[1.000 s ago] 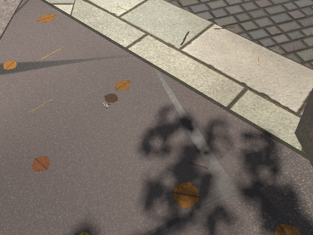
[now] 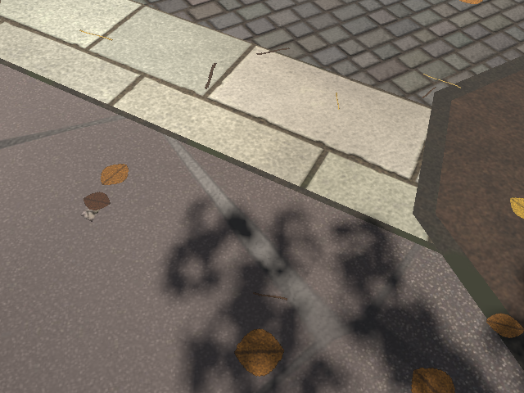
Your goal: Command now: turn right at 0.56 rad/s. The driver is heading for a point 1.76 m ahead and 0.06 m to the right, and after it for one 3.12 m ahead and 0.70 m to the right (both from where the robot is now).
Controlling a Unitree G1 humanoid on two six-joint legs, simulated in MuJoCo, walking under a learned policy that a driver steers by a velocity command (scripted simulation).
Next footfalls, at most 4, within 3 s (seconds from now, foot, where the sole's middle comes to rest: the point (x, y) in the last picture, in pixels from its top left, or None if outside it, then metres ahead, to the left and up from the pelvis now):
0.26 right None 0.04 -0.16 -0.78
0.66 left None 0.05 0.07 -0.78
0.96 right None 0.11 -0.22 -0.78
1.44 left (283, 374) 0.51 -0.06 -0.78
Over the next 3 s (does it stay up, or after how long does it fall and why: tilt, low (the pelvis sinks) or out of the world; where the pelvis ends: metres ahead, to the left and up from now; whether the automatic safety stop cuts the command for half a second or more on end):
stays up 0.73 -0.23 -0.01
